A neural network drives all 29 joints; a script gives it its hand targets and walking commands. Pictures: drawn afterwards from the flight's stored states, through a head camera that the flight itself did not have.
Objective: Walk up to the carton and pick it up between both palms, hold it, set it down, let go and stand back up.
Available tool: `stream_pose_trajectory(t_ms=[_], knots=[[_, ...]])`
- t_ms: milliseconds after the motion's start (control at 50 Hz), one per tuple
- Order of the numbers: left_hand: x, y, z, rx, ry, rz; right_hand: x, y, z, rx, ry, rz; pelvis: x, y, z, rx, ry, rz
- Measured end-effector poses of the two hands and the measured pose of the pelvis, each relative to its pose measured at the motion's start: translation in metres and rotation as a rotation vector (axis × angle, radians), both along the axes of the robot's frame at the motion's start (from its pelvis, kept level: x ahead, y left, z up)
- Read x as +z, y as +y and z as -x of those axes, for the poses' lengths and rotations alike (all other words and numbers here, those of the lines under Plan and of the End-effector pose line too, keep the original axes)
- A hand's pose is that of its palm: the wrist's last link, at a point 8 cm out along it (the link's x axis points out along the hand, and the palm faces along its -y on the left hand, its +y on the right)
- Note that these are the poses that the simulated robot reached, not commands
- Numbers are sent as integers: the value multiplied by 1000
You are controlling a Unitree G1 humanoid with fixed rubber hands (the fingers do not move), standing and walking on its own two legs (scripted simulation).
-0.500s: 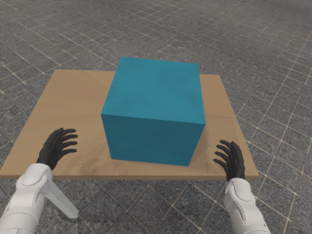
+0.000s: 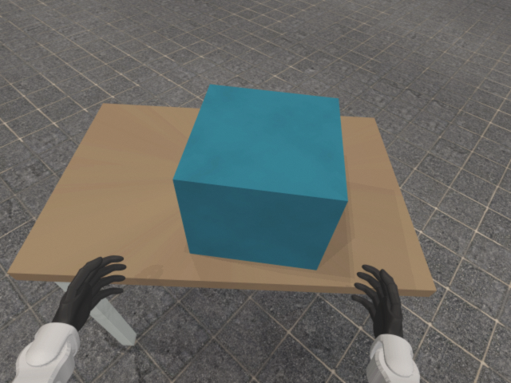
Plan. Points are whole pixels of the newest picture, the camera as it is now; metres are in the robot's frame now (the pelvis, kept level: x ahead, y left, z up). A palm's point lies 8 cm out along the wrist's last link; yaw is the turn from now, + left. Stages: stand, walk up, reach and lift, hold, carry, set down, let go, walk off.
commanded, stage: set down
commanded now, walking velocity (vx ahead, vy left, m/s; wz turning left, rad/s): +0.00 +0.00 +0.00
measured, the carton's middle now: (263, 177) +0.49 -0.01 +0.00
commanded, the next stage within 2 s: let go in 1.12 s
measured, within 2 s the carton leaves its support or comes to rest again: neither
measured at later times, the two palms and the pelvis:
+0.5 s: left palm (98, 332) +0.20 +0.24 -0.04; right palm (396, 344) +0.19 -0.22 -0.05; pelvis +0.01 -0.01 +0.00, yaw -1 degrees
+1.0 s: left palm (115, 356) +0.17 +0.22 -0.06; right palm (406, 364) +0.17 -0.24 -0.07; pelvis +0.01 -0.02 +0.01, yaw -1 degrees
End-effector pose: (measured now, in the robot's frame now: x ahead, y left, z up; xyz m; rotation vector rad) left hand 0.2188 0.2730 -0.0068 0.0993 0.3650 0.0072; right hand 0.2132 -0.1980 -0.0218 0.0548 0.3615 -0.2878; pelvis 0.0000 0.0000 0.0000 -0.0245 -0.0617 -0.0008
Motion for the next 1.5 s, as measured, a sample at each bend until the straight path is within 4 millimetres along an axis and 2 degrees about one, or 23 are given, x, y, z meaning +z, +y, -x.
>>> stream_pose_trajectory(t_ms=[340, 760, 1060, 1280, 1500], knots=[[-21, -19, 13, 22, 125, -5, -15, -18, 13, 43, 104, 31, 3, -6, -4, -9, -22, -11], [-44, -41, 36, 64, 294, -44, -36, -28, 30, 133, 224, 74, 6, -21, -11, -12, -23, -21], [-59, -58, 51, 80, 408, -74, -49, -39, 51, 184, 329, 104, 7, -23, -7, -16, -17, -23], [-65, -67, 54, 88, 463, -108, -56, -47, 59, 217, 375, 118, 7, -25, -4, -21, -3, -26], [-67, -77, 47, 79, 462, -102, -52, -60, 62, 215, 384, 142, 7, -27, -4, -26, 4, -28]])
